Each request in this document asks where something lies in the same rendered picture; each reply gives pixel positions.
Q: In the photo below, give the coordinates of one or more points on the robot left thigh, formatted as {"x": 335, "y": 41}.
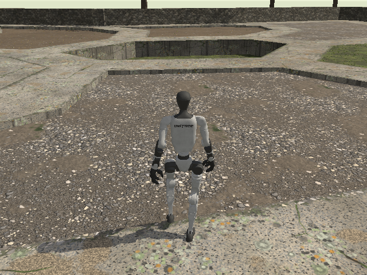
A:
{"x": 170, "y": 167}

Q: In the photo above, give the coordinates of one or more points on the right robot forearm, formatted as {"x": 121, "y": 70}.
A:
{"x": 209, "y": 152}

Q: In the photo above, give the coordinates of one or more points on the left robot forearm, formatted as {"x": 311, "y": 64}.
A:
{"x": 157, "y": 157}

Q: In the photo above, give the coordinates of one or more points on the robot left upper arm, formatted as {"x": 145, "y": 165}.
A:
{"x": 163, "y": 131}

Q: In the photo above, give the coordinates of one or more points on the robot right upper arm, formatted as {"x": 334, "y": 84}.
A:
{"x": 203, "y": 130}

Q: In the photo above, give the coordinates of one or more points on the robot thigh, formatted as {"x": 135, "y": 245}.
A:
{"x": 197, "y": 170}
{"x": 170, "y": 167}

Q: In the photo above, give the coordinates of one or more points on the left robot hand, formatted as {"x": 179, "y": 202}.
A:
{"x": 153, "y": 175}

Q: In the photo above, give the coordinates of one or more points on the right robot hand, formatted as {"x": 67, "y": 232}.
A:
{"x": 208, "y": 163}

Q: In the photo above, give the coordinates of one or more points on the robot right thigh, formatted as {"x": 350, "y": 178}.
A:
{"x": 197, "y": 170}

